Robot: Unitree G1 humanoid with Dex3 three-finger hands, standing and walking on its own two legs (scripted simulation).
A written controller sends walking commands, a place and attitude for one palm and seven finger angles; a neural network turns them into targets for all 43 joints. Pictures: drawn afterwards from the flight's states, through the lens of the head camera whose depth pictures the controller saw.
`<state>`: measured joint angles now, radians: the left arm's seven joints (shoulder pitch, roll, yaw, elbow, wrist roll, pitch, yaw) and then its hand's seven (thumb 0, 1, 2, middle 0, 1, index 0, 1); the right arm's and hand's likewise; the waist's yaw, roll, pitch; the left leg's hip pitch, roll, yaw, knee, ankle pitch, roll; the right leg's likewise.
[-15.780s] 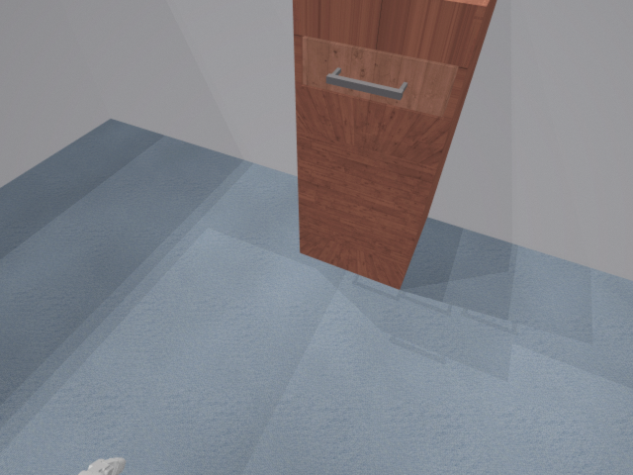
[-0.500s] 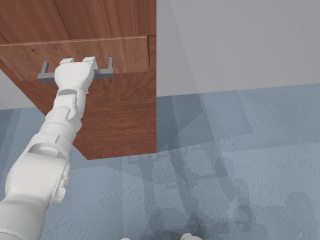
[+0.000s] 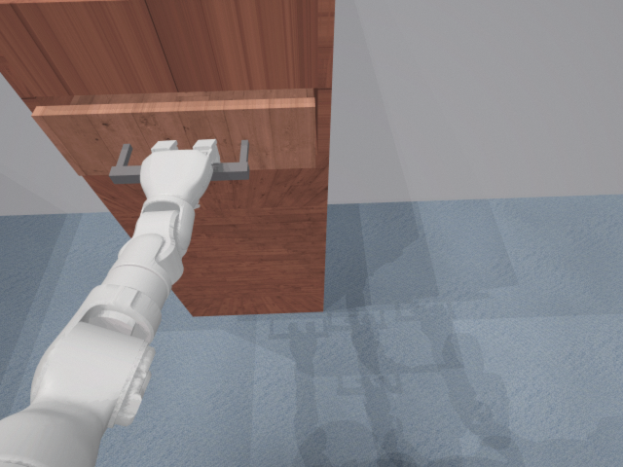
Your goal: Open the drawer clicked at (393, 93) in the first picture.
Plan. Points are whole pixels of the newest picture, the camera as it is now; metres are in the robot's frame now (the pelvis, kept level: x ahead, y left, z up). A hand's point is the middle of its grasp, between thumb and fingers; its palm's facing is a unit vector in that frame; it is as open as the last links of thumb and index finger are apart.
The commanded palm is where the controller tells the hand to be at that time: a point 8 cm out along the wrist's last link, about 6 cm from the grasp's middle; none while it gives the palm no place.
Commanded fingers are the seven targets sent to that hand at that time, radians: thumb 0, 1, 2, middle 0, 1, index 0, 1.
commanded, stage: pull the drawer open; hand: left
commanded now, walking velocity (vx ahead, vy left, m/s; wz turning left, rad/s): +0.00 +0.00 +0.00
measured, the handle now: (183, 161) +0.53 +0.17 +0.06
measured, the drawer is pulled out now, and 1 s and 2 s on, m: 0.03 0.08 0.22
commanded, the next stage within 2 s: none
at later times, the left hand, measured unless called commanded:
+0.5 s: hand (188, 221) +0.44 +0.16 +0.03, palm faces -0.03 -0.01 -1.00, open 5.3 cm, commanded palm +0.42 +0.16 +0.09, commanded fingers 0.00 0.90 0.90 -0.40 -1.35 -0.40 -1.35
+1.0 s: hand (188, 225) +0.43 +0.16 +0.03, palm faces -0.02 -0.05 -1.00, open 5.3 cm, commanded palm +0.38 +0.17 +0.09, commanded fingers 0.00 0.90 0.90 -0.40 -1.35 -0.40 -1.35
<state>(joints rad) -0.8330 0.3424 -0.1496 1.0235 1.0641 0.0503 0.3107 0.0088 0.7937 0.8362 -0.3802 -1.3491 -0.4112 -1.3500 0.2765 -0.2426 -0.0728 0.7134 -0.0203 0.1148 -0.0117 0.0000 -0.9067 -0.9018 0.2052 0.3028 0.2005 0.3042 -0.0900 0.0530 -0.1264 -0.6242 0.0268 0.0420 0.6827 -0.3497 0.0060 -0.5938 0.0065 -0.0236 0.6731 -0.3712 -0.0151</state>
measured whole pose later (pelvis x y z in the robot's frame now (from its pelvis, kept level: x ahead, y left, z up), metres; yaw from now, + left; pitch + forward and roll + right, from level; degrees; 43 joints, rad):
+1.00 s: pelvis -0.01 +0.00 +0.00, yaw -2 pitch +14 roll +0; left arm -0.63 0.32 -0.12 0.84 1.06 0.04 0.33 0.03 0.79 0.82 -0.36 -1.35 -0.42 -1.35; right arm 0.31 -0.24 -0.07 0.71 0.00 0.12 -0.02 0.00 -0.91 -0.90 0.20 0.30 0.20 0.30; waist -0.07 0.06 -0.12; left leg -0.55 0.03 0.07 0.64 -0.33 0.01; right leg -0.54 0.01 0.01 0.65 -0.35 -0.01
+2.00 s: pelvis -0.01 +0.00 +0.01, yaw -2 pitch +7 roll +1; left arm 0.05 0.30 -0.17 0.11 1.02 0.11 0.30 0.04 0.78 0.79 -0.34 -1.35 -0.42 -1.35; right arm 0.18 -0.24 -0.05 0.66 0.00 0.11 0.00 0.01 -0.91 -0.90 0.20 0.30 0.20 0.30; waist 0.01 0.06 -0.08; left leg -0.39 0.02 0.08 0.59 -0.32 0.00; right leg -0.39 0.01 0.02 0.63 -0.36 -0.02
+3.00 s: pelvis -0.02 -0.01 +0.00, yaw +0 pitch +5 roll +1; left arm 0.34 0.31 -0.17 -0.16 1.02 0.12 0.32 0.01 0.43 0.69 -0.36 -1.29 -0.38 -1.29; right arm 0.11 -0.23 -0.02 0.64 -0.03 0.10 0.00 0.01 -0.91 -0.90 0.20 0.30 0.20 0.30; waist 0.07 0.07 -0.07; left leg -0.42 0.01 0.04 0.69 -0.36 -0.01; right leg -0.42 0.00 -0.01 0.74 -0.41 -0.03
